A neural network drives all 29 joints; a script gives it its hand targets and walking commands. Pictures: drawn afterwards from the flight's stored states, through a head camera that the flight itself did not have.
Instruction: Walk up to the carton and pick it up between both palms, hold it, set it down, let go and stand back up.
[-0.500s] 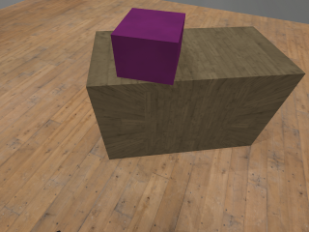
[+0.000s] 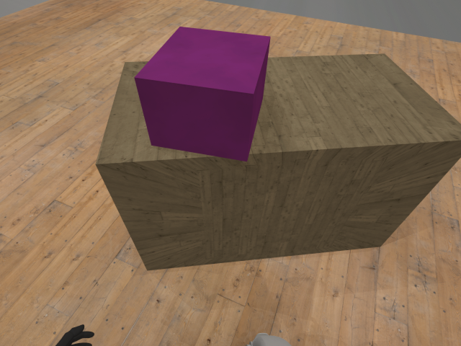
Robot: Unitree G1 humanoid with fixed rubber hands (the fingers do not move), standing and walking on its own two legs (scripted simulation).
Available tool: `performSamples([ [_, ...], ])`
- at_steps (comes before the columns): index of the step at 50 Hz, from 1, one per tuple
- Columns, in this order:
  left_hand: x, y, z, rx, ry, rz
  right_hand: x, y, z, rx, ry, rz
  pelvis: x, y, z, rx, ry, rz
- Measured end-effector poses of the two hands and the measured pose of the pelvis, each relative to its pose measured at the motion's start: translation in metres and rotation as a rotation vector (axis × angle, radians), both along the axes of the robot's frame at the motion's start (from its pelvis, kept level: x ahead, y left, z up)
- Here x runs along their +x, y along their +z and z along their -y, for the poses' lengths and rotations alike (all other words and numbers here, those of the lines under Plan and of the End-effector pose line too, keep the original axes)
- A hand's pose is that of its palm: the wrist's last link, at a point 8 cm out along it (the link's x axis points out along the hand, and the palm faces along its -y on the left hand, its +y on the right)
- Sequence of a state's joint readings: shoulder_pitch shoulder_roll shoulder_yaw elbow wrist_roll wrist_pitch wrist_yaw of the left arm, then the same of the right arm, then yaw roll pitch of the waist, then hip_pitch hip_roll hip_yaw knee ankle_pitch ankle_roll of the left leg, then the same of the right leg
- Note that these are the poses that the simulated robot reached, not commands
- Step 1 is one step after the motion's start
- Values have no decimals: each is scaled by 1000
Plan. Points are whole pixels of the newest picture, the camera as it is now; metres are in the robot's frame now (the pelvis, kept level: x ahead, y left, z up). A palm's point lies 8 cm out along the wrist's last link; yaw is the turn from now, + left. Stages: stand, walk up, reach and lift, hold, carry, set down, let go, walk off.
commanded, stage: walk up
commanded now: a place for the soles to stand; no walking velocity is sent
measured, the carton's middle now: (211, 90) +0.76 +0.05 +0.05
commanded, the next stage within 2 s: none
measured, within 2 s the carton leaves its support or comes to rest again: neither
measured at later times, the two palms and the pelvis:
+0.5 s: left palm (65, 284) +0.26 +0.33 -0.09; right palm (361, 289) +0.25 -0.26 -0.08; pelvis +0.16 +0.04 +0.00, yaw +1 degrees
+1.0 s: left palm (103, 245) +0.34 +0.27 -0.08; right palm (379, 246) +0.34 -0.33 -0.08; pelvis +0.25 -0.03 +0.00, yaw +1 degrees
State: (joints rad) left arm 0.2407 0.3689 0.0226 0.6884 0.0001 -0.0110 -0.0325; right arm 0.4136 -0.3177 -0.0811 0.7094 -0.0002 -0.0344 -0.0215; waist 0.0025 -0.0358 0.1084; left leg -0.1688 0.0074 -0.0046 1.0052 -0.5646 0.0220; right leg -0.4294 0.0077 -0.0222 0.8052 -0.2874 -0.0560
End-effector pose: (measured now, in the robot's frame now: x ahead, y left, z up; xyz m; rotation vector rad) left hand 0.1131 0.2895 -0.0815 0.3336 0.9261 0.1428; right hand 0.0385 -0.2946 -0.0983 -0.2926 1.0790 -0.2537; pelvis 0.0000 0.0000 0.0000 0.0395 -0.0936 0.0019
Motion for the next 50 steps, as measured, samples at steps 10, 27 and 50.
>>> performSamples([
  [10,28,26,2,49,41,-49,105,15,-3,69,64,121,55,19,6,8,7,4],
  [27,163,-10,-37,-41,21,-17,218,27,-35,-82,75,90,175,2,-39,-38,26,-13],
  [50,229,6,19,44,44,-73,306,14,38,-63,75,106,248,1,29,0,13,-18],
])
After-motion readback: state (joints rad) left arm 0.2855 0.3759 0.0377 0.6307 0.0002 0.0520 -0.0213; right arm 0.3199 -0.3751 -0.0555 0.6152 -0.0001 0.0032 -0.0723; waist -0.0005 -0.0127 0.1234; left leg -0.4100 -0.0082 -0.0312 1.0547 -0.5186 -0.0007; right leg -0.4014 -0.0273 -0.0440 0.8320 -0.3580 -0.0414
